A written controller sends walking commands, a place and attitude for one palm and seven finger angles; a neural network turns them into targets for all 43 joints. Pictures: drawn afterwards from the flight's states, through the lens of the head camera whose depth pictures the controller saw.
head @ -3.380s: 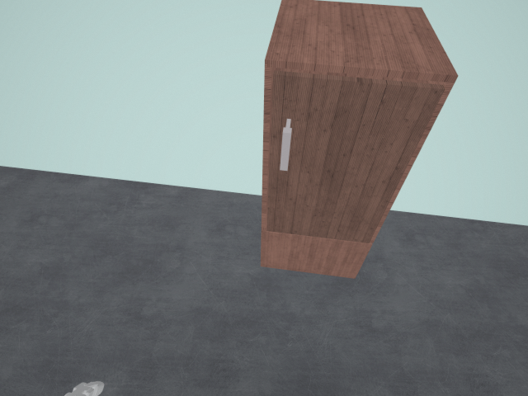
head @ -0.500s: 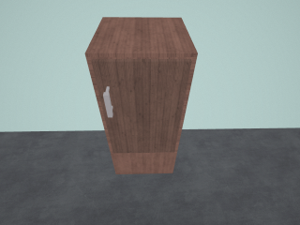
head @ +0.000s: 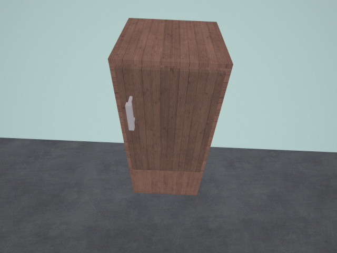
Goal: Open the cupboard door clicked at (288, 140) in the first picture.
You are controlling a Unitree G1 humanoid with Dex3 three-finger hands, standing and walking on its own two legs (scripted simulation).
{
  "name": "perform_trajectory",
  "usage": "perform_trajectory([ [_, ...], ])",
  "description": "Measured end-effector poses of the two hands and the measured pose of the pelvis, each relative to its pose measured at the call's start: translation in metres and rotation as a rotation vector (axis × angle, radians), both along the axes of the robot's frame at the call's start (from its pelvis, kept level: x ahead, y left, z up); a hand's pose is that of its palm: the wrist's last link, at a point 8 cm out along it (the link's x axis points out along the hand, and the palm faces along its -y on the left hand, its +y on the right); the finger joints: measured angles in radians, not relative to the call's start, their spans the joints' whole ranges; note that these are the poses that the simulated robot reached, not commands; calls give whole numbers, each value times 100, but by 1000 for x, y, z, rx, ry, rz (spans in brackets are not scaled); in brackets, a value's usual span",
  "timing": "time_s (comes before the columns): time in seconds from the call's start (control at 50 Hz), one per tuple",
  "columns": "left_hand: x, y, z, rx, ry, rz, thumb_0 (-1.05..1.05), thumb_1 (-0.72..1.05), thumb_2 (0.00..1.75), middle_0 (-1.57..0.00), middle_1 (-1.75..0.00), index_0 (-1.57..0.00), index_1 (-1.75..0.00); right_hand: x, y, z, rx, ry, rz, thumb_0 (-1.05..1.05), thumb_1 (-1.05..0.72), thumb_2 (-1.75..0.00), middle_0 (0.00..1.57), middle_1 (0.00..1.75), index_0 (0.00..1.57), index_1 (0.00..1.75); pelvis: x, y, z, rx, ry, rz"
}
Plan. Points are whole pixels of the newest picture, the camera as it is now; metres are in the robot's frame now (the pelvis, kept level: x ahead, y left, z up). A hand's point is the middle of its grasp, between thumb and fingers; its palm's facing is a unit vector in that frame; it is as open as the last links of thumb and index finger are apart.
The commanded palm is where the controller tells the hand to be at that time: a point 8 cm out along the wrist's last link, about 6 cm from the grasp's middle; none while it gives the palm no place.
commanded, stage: look again from close up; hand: left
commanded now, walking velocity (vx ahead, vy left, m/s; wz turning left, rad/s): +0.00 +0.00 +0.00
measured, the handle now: (131, 113) +0.59 +0.18 -0.03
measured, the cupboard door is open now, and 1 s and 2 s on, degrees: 0 0 0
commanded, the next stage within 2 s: raise the hand with hooked fingers in 0.36 s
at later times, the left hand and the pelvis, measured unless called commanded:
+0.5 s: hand out of the picture +0.03 +0.18 -0.16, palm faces +0.10 -0.97 -0.21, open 7.4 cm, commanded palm +0.12 +0.23 -0.06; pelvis +0.03 +0.00 +0.01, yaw +0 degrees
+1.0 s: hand (95, 227) +0.20 +0.20 -0.06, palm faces +0.12 -0.99 -0.07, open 9.3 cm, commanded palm +0.19 +0.25 -0.05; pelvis +0.06 -0.02 -0.11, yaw +1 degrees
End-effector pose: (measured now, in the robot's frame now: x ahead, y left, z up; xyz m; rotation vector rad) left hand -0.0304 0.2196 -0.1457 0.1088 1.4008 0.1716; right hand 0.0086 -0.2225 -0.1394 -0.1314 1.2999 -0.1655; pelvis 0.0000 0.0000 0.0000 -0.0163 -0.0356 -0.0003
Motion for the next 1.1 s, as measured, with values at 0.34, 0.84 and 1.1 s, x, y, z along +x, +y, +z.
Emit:
perform_trajectory([
  [0.34, 20, 7, 8, 15, -11, -2, 0, 91, 90, -20, -30, -20, -30, 29, -6, 7, -16, -2, 32, 0, -91, -90, 20, 30, 20, 30, 17, 0, 6, 7, 21, 6],
  [0.84, 230, 7, 96, -111, -1305, -167, 0, 66, 79, -22, -46, -22, -46, 276, -38, 34, -119, -872, 141, 1, -90, -90, 20, 30, 20, 30, 53, -16, -84, 17, 280, -15],
  [1.1, 234, 30, 100, -37, -1361, -219, 1, 35, 67, -24, -65, -24, -66, 277, -6, -37, -46, -697, 229, 1, -90, -90, 20, 30, 20, 30, 52, -25, -111, -46, 357, 16],
])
